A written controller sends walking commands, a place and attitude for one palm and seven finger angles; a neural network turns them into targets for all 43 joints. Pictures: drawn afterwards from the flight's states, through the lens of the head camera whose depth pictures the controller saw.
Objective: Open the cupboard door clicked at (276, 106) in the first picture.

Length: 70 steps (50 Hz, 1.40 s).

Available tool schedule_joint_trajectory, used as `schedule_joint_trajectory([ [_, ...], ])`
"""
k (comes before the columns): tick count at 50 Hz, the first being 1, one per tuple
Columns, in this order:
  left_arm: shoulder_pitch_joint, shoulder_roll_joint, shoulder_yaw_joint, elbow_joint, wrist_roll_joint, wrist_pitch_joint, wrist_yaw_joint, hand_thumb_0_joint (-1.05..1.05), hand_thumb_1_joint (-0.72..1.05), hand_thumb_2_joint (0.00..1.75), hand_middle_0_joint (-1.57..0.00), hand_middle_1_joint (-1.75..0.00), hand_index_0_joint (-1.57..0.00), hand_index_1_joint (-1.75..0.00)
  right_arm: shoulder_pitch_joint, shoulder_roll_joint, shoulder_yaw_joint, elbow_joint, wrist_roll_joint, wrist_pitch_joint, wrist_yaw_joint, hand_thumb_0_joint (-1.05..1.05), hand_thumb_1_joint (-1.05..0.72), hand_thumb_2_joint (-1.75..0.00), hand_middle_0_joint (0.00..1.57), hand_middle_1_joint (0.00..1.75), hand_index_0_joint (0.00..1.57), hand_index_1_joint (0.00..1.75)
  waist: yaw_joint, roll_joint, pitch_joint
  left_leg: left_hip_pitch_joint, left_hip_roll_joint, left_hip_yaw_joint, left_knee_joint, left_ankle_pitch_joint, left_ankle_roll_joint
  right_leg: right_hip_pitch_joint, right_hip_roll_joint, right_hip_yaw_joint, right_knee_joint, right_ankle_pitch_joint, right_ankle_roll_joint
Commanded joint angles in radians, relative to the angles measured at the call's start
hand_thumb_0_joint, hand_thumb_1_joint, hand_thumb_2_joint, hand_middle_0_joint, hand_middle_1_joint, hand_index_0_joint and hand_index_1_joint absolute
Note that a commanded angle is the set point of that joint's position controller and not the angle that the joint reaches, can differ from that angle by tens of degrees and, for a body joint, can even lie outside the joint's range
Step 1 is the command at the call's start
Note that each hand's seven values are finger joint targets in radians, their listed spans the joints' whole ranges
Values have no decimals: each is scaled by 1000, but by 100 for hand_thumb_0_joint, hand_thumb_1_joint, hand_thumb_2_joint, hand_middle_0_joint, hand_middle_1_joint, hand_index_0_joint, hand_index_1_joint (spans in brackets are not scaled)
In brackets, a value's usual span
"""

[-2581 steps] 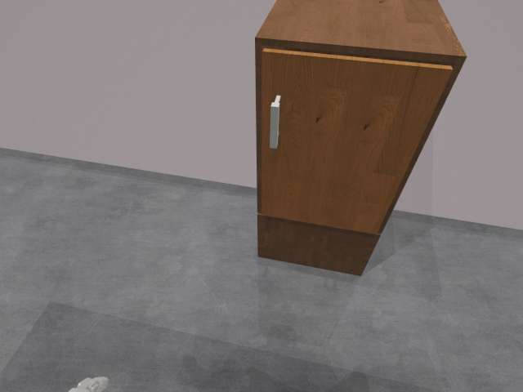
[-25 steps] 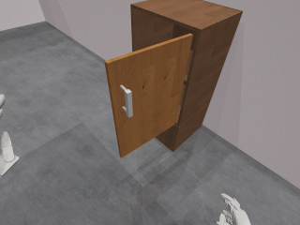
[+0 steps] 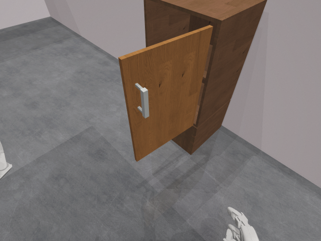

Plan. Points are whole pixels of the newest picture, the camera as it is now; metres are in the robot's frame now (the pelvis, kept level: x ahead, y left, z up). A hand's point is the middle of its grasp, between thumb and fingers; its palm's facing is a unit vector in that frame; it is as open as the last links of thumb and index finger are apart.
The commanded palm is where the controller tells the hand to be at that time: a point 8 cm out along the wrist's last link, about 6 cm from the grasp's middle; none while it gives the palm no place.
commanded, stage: stop stepping back and stand still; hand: left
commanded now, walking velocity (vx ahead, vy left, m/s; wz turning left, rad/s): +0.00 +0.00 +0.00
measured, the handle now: (141, 100) +0.58 +0.10 +0.00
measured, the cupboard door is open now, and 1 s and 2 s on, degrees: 84 84 84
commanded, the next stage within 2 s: let the arm hang, fingers relaxed in 0.16 s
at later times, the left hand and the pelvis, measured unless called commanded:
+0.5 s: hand out of the picture +0.11 +0.19 -0.12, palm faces +0.04 -0.96 -0.29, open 7.4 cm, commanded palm none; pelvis -0.01 -0.02 +0.00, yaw +5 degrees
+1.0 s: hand out of the picture -0.06 +0.18 -0.16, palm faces +0.12 -0.97 -0.23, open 7.3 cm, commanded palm none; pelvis -0.04 -0.01 +0.01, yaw +5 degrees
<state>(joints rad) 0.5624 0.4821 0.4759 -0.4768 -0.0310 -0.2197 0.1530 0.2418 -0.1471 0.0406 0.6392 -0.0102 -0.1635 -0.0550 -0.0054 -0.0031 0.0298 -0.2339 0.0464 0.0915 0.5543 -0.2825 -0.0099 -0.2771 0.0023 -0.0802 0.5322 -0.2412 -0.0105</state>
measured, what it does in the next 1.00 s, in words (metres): stands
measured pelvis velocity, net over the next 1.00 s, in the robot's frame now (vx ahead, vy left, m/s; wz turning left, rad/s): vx -0.04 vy -0.01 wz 0.09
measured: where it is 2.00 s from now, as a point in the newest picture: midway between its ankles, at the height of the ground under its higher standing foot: outside the picture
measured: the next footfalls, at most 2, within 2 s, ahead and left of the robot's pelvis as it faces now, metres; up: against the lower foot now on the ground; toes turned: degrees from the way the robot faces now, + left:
none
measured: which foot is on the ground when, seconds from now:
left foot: down 0.00-1.00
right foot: down 0.00-1.00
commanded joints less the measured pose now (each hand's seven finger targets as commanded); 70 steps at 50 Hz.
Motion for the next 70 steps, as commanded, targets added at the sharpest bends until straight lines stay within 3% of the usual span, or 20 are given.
schedule_joint_trajectory([
  [1, -75, 145, 89, -73, -4, -20, 11, 0, 90, 90, -20, -30, -20, -30, -81, -156, -75, -129, 0, -27, -11, 0, -90, -90, 20, 30, 20, 30, -16, -156, -18, -148, -12, -41, 74, -115, 16, 35, -230, 371, -291, -83, -101],
  [2, -80, 112, 56, -69, -4, -12, 4, 0, 90, 90, -20, -30, -20, -30, -76, -150, -80, -119, 10, -21, -9, 0, -90, -90, 20, 30, 20, 30, -5, -206, -57, -128, -22, -48, 189, -139, 15, 39, -255, 399, -324, -147, -113],
  [4, -92, 131, 73, -142, 1, -16, 10, 0, 90, 90, -20, -30, -20, -30, -105, -153, -77, -130, 13, -16, -8, 0, -90, -90, 20, 30, 20, 30, 9, -171, -94, -152, -13, -75, 234, -146, 21, 105, -264, 364, -295, -18, -124],
  [6, -88, 121, 72, -209, 9, -25, 17, 0, 90, 90, -20, -30, -20, -30, -100, -147, -69, -140, 11, -22, -13, 0, -90, -90, 20, 30, 20, 30, 0, -128, -139, -81, -9, -73, 74, -101, 28, 145, -232, 243, -209, 108, -110],
  [8, -82, 130, 79, -289, 3, -35, 26, 0, 90, 90, -20, -30, -20, -30, -101, -158, -69, -144, 4, -30, -23, 0, -90, -90, 20, 30, 20, 30, -7, 30, -146, 40, -16, -90, -153, 73, 27, 112, -154, 175, -125, 70, -56],
  [10, -53, 145, 99, -356, 3, -50, 33, 0, 90, 90, -20, -30, -20, -30, -120, -184, -82, -168, -4, -37, -32, 0, -90, -90, 20, 30, 20, 30, 29, 244, -137, 54, 123, -255, -233, 231, 59, 77, -47, 90, -1, 53, 3],
  [12, -12, 147, 115, -300, 8, -52, 32, 0, 90, 90, -20, -30, -20, -30, -119, -165, -77, -159, -1, -42, -30, 0, -90, -90, 20, 30, 20, 30, 31, 260, -111, 0, 141, -249, -259, 273, 67, 92, -20, 63, 17, 33, 12],
  [13, -146, -122, -368, 553, 79, 123, -119, 0, 90, 90, -20, -30, -20, -30, -162, -375, -145, 91, 3, -42, 56, 0, -90, -90, 20, 30, 20, 30, -58, 248, 17, -147, 123, -266, -107, 527, 96, -40, -71, 43, 169, 130, -10],
  [14, -129, -137, -351, 597, 72, 204, -141, 0, 90, 90, -20, -30, -20, -30, -76, -307, -148, 82, 3, 27, 49, 0, -90, -90, 20, 30, 20, 30, -22, 161, -35, -55, 139, -215, -117, 753, 88, -43, -58, 85, 155, -12, -21],
  [15, -111, -162, -355, 584, 65, 232, -144, 0, 90, 90, -20, -30, -20, -30, -48, -292, -138, 55, 3, 51, 43, 0, -90, -90, 20, 30, 20, 30, -27, 174, -61, -29, 165, -228, -118, 775, 100, -54, -40, 74, 180, -111, -16],
  [17, -190, -163, -371, 657, 63, 226, -143, 0, 90, 90, -20, -30, -20, -30, -47, -276, -118, 59, -12, 74, 41, 0, -90, -90, 20, 30, 20, 30, -17, 33, -102, -34, 191, -314, -111, 699, 152, -52, -26, 97, 181, -174, -13],
  [18, -198, -145, -374, 717, 64, 217, -143, 0, 90, 90, -20, -30, -20, -30, -59, -276, -109, 61, -15, 84, 41, 0, -90, -90, 20, 30, 20, 30, 2, -55, -122, -32, 173, -307, -81, 662, 147, 10, -33, 102, 102, -80, -15],
  [19, -200, -123, -376, 787, 72, 206, -142, 0, 90, 90, -20, -30, -20, -30, -68, -264, -104, 66, -14, 91, 42, 0, -90, -90, 20, 30, 20, 30, 19, -172, -149, -41, 108, -245, -29, 571, 100, 98, -57, 119, 1, 199, -23],
  [21, -250, -56, -375, 917, 71, 196, -142, 0, 90, 90, -20, -30, -20, -30, -49, -211, -96, 92, -2, 112, 45, 0, -90, -90, 20, 30, 20, 30, 0, -321, -133, -103, -38, -133, 53, 79, 27, 133, -237, 291, -106, 507, -90],
  [23, -327, -64, -394, 1033, 64, 203, -140, 0, 90, 90, -20, -30, -20, -30, -50, -212, -95, 138, -15, 151, 44, 0, -90, -90, 20, 30, 20, 30, -18, -283, -87, -72, -52, -114, 80, -97, 24, 57, -225, 282, -152, 350, -120],
  [28, -337, -135, -438, 1245, 42, 215, -132, 0, 90, 90, -20, -30, -20, -30, -53, -163, -58, 238, -19, 169, 41, 0, -90, -90, 20, 30, 20, 30, -12, 129, -64, 16, 24, -181, -118, 202, 31, 40, -103, 189, -134, 111, -37],
  [31, -310, -163, -420, 1340, 47, 218, -130, 0, 90, 90, -20, -30, -20, -30, -48, -138, -63, 281, -22, 179, 36, 0, -90, -90, 20, 30, 20, 30, 2, 158, -14, -36, 13, -176, -145, 50, 28, 51, -95, 195, -216, -72, -39],
  [38, -326, -174, -431, 1470, 43, 222, -129, 0, 90, 90, -20, -30, -20, -30, 74, -118, -68, 388, -21, 192, 32, 0, -90, -90, 20, 30, 20, 30, -18, -28, 24, 3, 1, -159, -144, -29, 31, -31, -104, 188, -300, -259, -46],
  [52, -253, -225, -427, 1566, 45, 227, -124, 0, 90, 90, -20, -30, -20, -30, 117, -82, -67, 449, -23, 172, 23, 0, -90, -90, 20, 30, 20, 30, 12, 44, 63, -120, 35, -224, -278, -131, 51, 34, -68, 133, -180, -137, -30],
  [70, -265, -236, -436, 1585, 46, 206, -120, 0, 90, 90, -20, -30, -20, -30, 88, -73, -67, 459, -15, 162, 24, 0, -90, -90, 20, 30, 20, 30, -5, -16, 50, -8, 22, -181, -236, 39, 40, 22, -97, 147, -208, -46, -26],
])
